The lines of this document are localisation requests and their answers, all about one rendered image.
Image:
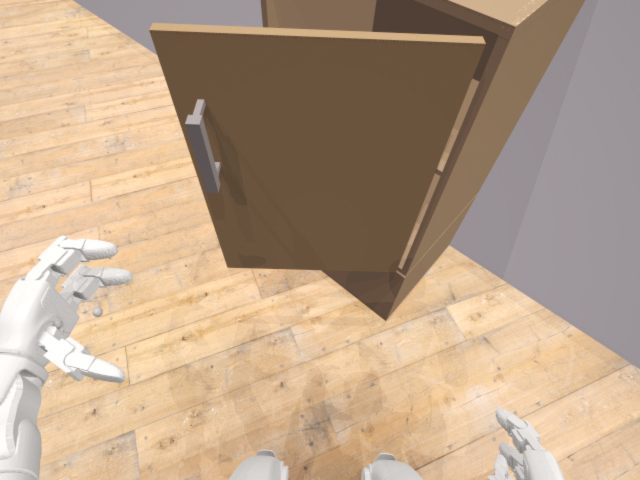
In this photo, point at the robot left shin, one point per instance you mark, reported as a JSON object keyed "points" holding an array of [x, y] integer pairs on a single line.
{"points": [[266, 453]]}

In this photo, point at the right robot hand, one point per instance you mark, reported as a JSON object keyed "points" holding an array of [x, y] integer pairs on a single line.
{"points": [[535, 464]]}

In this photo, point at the robot right thigh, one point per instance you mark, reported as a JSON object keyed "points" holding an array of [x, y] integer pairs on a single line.
{"points": [[389, 470]]}

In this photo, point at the left robot hand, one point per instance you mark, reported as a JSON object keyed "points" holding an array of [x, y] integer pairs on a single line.
{"points": [[33, 304]]}

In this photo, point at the cupboard door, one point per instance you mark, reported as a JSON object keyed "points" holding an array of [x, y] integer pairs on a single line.
{"points": [[328, 140]]}

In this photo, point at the robot left forearm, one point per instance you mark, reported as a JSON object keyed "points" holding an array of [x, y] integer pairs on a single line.
{"points": [[21, 380]]}

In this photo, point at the handle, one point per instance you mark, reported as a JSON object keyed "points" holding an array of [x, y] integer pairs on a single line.
{"points": [[200, 143]]}

